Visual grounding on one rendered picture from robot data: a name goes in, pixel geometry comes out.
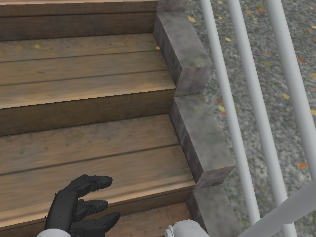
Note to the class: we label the right robot thigh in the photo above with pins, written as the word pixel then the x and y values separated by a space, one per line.
pixel 185 228

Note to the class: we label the robot left hand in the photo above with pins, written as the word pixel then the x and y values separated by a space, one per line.
pixel 67 211

